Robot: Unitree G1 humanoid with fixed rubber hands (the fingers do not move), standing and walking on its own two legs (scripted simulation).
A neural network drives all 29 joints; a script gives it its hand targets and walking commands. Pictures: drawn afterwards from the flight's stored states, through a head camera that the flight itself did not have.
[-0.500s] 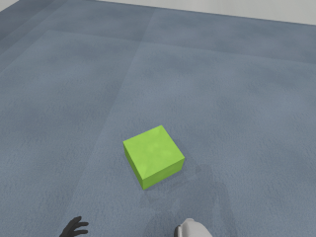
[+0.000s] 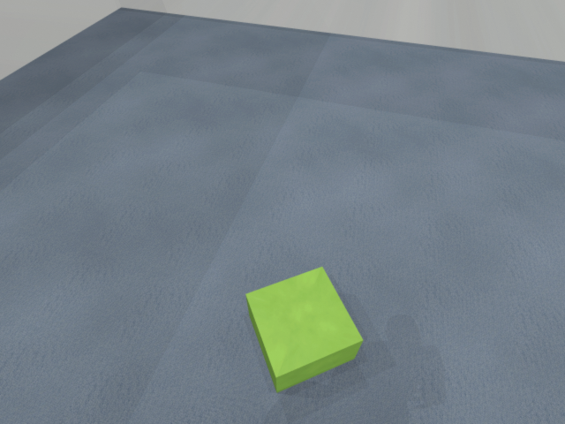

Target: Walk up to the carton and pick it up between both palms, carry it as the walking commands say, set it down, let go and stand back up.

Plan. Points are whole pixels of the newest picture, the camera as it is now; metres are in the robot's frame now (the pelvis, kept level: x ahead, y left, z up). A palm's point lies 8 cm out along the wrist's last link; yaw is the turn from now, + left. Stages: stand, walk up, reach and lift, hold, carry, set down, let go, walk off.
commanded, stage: walk up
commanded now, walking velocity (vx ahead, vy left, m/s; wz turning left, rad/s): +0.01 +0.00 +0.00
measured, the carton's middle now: (300, 326) +0.54 -0.03 -0.69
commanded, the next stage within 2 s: none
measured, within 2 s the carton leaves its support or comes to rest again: neither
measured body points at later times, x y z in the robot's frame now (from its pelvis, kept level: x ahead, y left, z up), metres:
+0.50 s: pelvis +0.00 -0.05 -0.01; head +0.02 -0.06 +0.44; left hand +0.09 +0.21 -0.14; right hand +0.00 -0.31 -0.17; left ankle +0.05 +0.13 -0.73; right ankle +0.00 -0.17 -0.75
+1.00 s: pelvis +0.00 -0.09 +0.00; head +0.01 -0.08 +0.45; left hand +0.04 +0.18 -0.15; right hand -0.02 -0.37 -0.14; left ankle -0.01 +0.06 -0.74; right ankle -0.01 -0.22 -0.69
